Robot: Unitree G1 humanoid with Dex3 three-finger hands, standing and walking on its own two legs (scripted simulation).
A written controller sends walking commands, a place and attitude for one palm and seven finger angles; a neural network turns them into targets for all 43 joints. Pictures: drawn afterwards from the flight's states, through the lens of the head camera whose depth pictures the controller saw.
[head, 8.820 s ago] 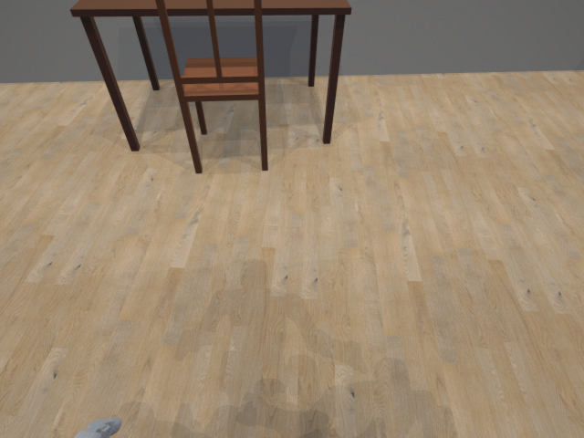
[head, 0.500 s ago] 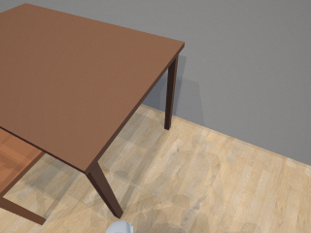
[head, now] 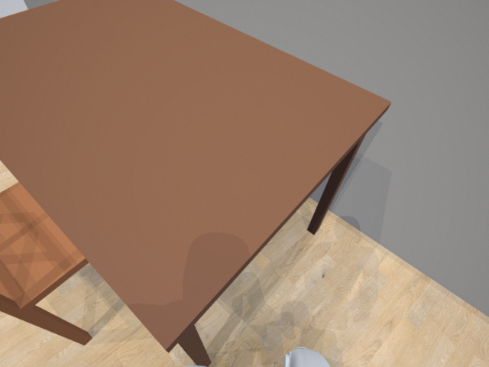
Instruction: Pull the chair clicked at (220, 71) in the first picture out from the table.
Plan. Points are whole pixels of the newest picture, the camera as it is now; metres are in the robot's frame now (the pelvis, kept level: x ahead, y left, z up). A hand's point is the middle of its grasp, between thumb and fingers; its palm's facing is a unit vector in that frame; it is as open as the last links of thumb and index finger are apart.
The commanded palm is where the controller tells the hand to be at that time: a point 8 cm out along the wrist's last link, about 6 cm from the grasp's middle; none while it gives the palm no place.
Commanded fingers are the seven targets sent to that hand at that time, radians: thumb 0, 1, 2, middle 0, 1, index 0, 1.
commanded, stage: turn to face it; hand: left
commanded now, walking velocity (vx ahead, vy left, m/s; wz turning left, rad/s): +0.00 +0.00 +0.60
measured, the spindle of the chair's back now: out of the picture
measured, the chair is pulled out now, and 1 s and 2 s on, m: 0.00 0.00 0.00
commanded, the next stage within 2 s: take the last steps up to it in 1.28 s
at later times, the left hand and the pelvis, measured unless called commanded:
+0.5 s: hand out of the picture +0.04 +0.15 -0.16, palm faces +0.35 -0.90 -0.26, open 7.4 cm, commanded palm none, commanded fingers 0.00 0.90 0.90 -0.20 -0.30 -0.20 -0.30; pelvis +0.03 -0.06 +0.00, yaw +20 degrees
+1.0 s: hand out of the picture -0.02 +0.17 -0.15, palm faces +0.58 -0.76 -0.29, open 7.4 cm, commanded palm none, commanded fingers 0.00 0.90 0.90 -0.20 -0.30 -0.20 -0.30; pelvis +0.02 -0.07 +0.00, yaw +35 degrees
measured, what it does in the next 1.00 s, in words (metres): steps on the spot, turning left: right foot, then left foot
